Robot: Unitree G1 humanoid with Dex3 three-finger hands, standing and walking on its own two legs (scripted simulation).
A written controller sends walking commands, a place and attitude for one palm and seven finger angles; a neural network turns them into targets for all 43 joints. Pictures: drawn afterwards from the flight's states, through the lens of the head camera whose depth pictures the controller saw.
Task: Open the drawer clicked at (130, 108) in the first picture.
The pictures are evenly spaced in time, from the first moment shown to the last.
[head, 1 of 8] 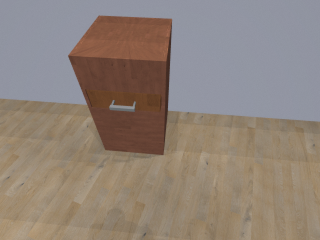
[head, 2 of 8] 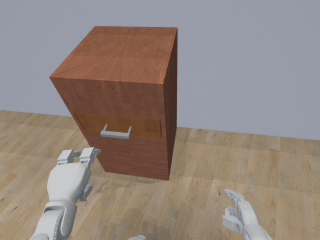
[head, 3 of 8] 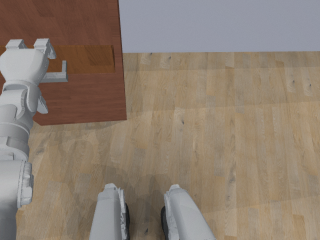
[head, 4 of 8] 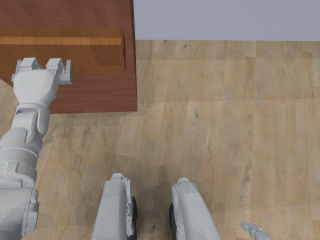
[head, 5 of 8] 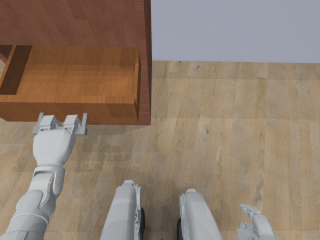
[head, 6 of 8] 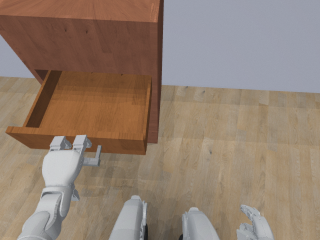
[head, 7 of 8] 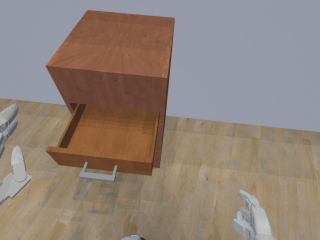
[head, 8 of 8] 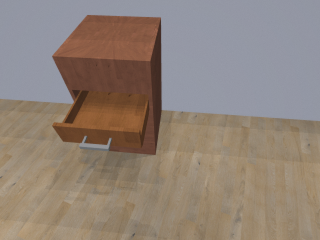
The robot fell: no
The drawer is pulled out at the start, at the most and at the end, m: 0.00 0.24 0.23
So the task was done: yes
